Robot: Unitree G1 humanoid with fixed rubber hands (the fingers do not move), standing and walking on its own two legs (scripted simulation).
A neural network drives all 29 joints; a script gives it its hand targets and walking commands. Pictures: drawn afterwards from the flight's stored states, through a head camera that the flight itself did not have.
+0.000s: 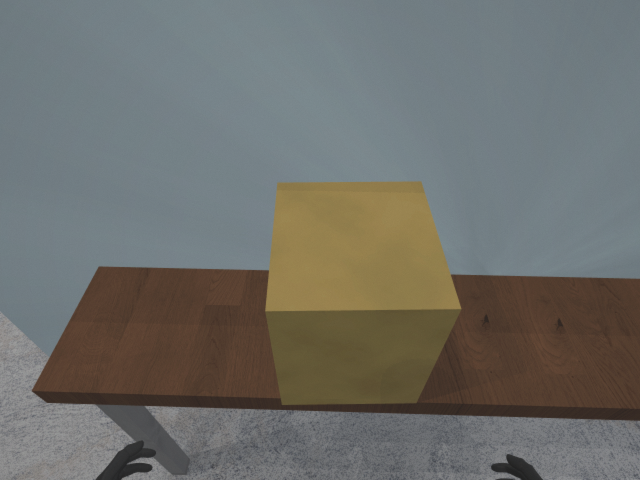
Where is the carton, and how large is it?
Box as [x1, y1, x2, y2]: [265, 181, 460, 404]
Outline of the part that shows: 420,181 277,183 265,312 282,404 416,402 460,310 458,299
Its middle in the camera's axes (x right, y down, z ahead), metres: +0.05 +0.08 +0.56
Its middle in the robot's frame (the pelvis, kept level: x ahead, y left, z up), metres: +0.38 -0.02 +0.01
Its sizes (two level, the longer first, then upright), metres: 0.210 0.200 0.250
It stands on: a table, 0.64 m high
